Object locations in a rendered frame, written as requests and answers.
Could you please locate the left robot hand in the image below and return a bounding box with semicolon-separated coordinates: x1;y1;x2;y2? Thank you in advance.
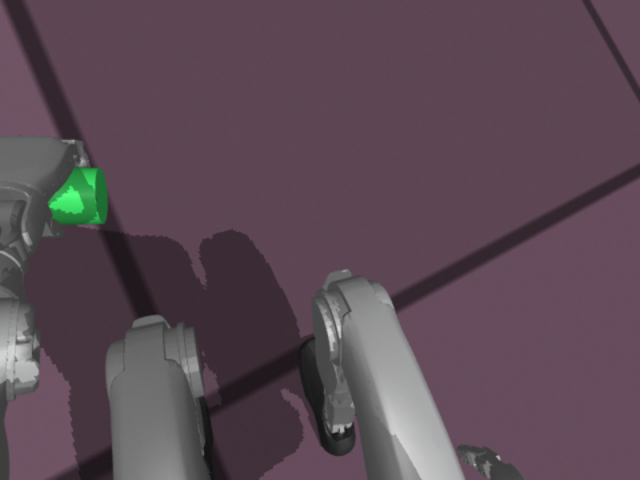
0;136;90;238

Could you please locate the left robot foot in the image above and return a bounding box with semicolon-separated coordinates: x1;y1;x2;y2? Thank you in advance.
199;397;215;480

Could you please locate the right robot foot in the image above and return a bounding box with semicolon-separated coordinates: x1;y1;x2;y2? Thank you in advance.
298;337;355;456

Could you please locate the left robot arm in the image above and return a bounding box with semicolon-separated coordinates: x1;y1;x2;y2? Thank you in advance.
0;182;49;480

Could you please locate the bottle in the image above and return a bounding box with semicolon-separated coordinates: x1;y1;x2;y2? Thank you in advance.
47;168;108;225

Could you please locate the right robot hand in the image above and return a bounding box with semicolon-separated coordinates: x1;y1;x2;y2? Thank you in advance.
457;445;526;480

